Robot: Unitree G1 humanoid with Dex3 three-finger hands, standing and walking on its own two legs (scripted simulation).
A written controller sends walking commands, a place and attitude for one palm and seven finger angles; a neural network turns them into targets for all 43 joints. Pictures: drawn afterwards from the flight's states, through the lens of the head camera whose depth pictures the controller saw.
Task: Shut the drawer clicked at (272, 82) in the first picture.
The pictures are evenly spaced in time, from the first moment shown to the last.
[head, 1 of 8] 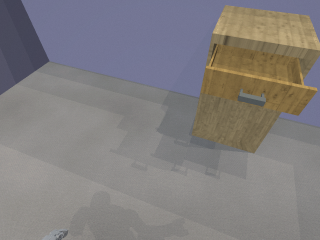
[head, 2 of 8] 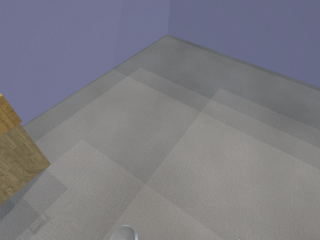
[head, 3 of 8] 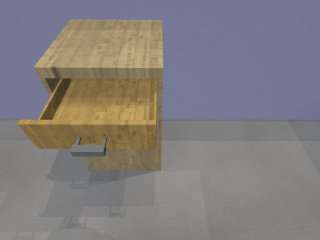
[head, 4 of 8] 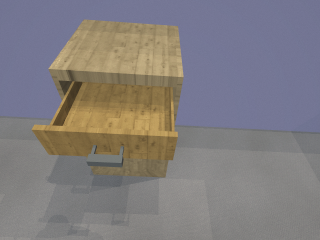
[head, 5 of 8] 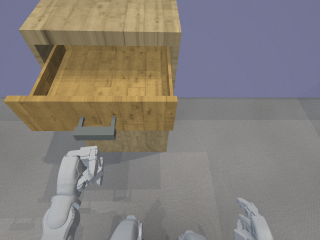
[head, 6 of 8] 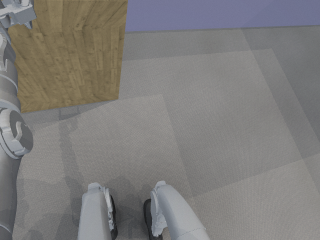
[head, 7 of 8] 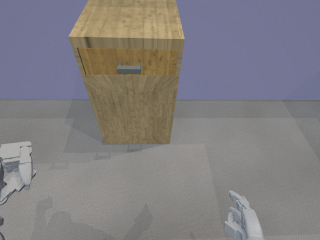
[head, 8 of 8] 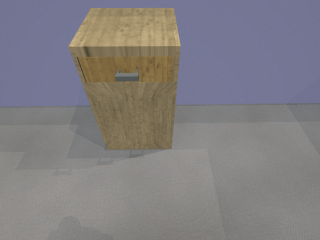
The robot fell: no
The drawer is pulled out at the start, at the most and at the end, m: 0.23 0.23 0.00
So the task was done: yes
